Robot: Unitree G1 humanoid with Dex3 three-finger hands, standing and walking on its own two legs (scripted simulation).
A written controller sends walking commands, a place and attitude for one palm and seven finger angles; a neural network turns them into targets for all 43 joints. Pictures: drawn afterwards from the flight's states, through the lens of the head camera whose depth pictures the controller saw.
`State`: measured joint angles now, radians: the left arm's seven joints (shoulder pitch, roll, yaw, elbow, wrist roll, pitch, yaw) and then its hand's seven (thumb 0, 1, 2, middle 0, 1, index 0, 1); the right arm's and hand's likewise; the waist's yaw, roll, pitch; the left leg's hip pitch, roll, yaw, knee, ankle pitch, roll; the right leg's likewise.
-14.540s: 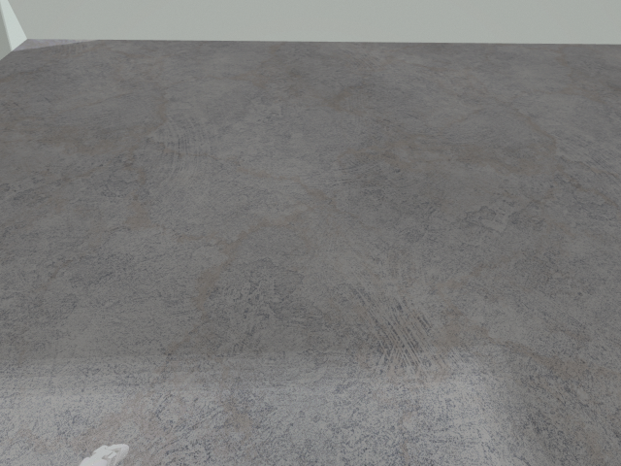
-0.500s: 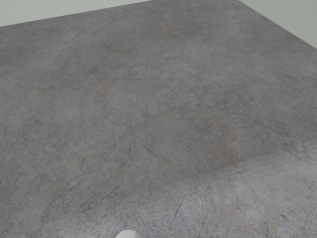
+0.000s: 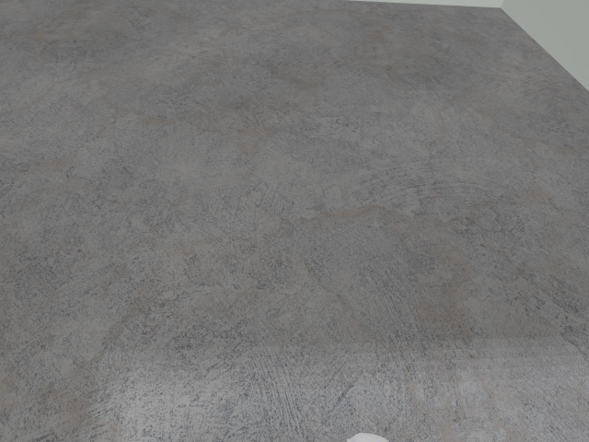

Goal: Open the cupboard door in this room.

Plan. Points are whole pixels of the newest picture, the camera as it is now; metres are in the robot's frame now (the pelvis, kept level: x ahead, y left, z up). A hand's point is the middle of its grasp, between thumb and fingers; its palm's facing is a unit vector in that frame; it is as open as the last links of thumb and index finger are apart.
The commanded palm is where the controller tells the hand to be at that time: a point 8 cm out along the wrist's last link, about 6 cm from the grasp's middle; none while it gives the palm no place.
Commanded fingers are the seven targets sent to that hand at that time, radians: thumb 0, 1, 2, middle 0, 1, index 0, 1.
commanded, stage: turn or walk to find it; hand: left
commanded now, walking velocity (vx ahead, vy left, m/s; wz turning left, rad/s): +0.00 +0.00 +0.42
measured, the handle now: out of the picture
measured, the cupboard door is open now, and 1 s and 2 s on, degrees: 0 0 0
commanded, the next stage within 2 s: none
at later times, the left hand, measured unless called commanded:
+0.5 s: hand out of the picture +0.00 +0.13 -0.15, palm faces +0.24 -0.93 -0.27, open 7.3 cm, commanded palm none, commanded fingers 0.00 0.90 0.90 -0.20 -0.30 -0.20 -0.30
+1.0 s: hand out of the picture -0.13 +0.20 -0.18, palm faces +0.46 -0.86 -0.23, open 7.3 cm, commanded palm none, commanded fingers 0.00 0.90 0.90 -0.20 -0.30 -0.20 -0.30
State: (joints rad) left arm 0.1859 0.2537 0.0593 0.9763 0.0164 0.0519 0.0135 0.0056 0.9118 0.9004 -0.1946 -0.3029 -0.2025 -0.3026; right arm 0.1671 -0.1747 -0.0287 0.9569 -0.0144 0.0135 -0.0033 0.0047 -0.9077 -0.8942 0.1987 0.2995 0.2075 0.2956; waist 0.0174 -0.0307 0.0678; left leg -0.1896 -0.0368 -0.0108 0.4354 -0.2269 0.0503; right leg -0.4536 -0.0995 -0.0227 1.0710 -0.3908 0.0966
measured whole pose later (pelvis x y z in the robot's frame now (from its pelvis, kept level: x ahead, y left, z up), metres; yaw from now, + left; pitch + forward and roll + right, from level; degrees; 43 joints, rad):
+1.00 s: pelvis -0.09 -0.01 +0.00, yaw +24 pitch -1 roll -1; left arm 0.21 0.26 0.06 0.99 0.02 0.05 0.01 0.01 0.91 0.90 -0.19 -0.30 -0.20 -0.30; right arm 0.16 -0.18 -0.03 0.96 -0.01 0.01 0.00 0.00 -0.91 -0.89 0.20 0.30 0.21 0.30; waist 0.03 -0.04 0.06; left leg -0.18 -0.03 0.00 0.44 -0.24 0.05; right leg -0.46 -0.10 -0.03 1.09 -0.38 0.09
